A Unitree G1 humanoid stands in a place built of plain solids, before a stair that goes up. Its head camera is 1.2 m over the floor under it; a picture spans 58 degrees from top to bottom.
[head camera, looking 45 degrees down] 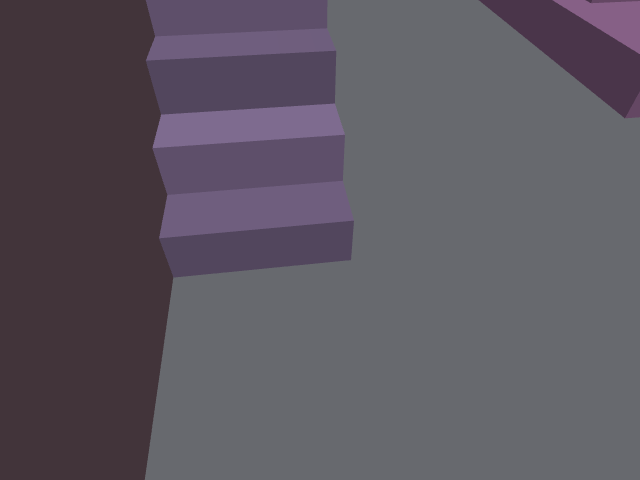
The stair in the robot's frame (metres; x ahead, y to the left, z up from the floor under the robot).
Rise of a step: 0.20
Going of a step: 0.23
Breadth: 0.65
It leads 7 degrees to the left of straight ahead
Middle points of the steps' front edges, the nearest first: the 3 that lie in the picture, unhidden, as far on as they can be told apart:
1.05 0.21 0.20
1.28 0.24 0.40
1.50 0.27 0.60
